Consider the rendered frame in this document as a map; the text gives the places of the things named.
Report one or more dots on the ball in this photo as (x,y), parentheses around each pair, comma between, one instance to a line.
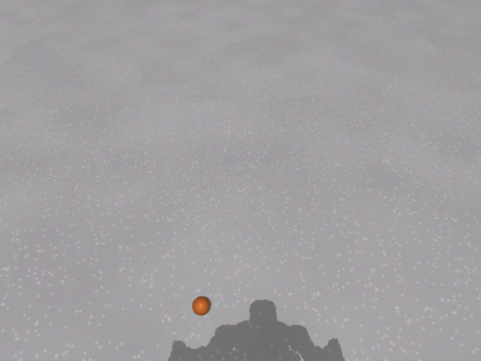
(201,305)

